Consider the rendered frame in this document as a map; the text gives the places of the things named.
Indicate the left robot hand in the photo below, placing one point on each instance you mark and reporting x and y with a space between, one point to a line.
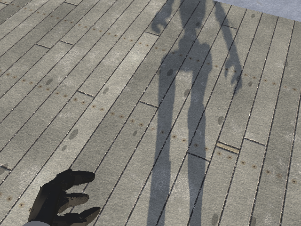
53 199

